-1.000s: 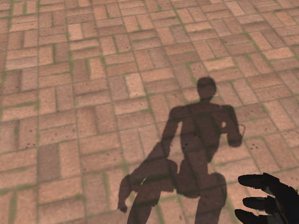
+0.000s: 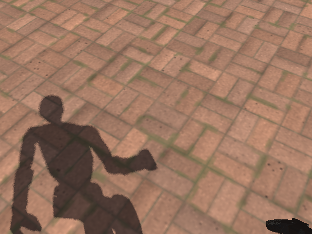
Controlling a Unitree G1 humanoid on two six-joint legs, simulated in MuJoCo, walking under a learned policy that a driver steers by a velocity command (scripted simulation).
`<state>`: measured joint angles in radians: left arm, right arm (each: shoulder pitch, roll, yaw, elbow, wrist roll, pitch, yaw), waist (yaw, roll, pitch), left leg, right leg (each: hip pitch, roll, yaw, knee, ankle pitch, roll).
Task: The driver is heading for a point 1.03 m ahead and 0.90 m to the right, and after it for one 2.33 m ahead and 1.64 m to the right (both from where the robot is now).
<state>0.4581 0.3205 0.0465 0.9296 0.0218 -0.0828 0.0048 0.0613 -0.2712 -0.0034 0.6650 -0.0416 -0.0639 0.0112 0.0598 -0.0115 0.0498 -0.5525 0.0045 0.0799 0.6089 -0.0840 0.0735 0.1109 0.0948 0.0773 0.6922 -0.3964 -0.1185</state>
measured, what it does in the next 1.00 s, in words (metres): walks ahead, turning right: right foot, then left foot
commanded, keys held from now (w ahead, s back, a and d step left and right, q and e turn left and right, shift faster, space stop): w+e+shift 1.00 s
